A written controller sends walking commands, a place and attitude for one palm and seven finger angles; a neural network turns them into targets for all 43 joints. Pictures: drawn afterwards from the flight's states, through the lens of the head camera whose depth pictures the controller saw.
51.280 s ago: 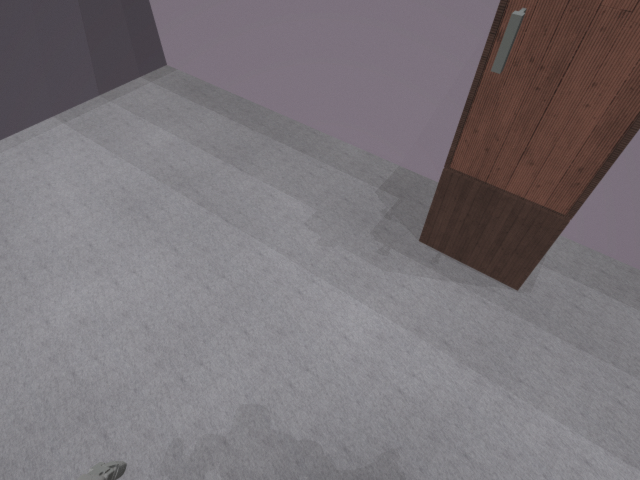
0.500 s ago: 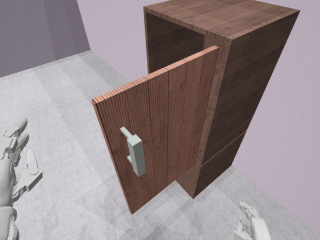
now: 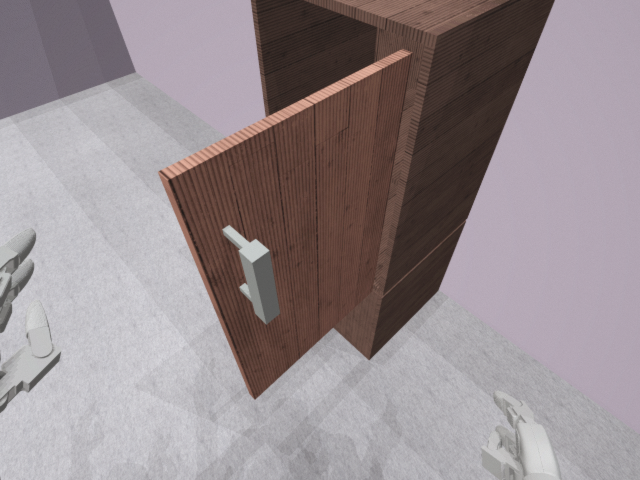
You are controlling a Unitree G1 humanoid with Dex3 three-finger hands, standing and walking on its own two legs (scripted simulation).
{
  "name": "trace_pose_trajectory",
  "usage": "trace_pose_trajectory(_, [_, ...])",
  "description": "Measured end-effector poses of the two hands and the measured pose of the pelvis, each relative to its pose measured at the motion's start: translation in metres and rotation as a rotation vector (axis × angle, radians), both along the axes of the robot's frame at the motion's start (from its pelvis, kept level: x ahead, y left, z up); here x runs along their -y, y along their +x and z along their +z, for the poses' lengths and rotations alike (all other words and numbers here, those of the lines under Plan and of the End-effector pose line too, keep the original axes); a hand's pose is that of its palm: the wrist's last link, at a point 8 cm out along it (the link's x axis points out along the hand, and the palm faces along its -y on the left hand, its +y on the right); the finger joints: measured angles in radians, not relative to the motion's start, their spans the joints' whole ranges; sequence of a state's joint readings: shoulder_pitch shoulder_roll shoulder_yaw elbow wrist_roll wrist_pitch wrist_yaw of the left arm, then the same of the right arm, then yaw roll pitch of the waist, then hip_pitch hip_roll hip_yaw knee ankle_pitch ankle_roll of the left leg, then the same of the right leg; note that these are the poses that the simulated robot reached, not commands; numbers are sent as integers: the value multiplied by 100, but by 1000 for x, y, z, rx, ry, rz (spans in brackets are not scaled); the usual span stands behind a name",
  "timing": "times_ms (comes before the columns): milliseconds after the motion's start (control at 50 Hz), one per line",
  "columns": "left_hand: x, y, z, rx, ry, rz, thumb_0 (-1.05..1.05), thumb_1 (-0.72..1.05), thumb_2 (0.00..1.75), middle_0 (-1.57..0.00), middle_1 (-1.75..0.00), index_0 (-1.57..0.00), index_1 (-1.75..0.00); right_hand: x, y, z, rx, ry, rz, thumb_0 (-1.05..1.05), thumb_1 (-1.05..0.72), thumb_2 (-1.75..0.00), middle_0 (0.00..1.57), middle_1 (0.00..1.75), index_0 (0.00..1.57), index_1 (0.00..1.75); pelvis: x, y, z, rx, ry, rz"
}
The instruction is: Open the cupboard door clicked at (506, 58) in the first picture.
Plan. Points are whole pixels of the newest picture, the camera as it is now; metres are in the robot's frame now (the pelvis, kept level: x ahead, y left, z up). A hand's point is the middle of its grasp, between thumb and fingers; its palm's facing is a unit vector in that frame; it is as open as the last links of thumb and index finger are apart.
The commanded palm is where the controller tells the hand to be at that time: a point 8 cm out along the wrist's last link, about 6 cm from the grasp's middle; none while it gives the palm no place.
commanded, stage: step back with the hand held close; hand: left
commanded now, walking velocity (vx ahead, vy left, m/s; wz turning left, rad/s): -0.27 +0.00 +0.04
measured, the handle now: (250, 275) +0.34 +0.11 +0.08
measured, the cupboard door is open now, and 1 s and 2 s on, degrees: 91 91 91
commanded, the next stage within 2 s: stop stepping back and stand still in 0.78 s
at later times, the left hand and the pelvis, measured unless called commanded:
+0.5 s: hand out of the picture +0.11 +0.28 +0.16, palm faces +0.49 -0.77 -0.42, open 7.4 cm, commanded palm +0.04 +0.32 +0.17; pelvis -0.08 +0.01 -0.02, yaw +4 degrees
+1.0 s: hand out of the picture +0.04 +0.23 +0.16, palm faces +0.31 -0.80 -0.51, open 7.4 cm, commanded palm -0.01 +0.28 +0.17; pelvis -0.17 -0.02 -0.01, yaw -3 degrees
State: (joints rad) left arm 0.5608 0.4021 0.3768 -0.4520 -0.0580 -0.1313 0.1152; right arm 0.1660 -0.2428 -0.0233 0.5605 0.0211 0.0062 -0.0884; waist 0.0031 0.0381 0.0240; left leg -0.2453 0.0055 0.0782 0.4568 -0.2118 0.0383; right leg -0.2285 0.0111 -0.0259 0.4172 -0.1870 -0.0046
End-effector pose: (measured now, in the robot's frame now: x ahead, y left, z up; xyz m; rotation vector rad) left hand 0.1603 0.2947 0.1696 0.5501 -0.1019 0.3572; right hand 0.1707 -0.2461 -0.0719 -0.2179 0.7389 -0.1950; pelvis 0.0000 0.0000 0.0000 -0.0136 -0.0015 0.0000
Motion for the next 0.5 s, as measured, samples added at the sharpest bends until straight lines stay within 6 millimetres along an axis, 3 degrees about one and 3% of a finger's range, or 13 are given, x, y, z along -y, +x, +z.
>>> trace_pose_trajectory(260, [-20,-55,3,116,70,32,2,89,90,-21,-31,-21,-31,-21,-54,-8,5,-17,45,1,-90,-90,20,30,20,30,-11,-47,-13,13,1,34])
trace_pose_trajectory(380, [-19,-82,3,160,77,70,2,89,90,-21,-31,-21,-31,-29,-68,-21,-4,7,90,1,-90,-90,20,30,20,30,-7,-64,-20,23,-3,52])
trace_pose_trajectory(500, [-17,-96,1,225,27,33,2,89,90,-21,-31,-21,-31,-31,-86,-22,-33,-25,100,1,-90,-90,20,30,20,30,-13,-81,-23,16,-7,63])
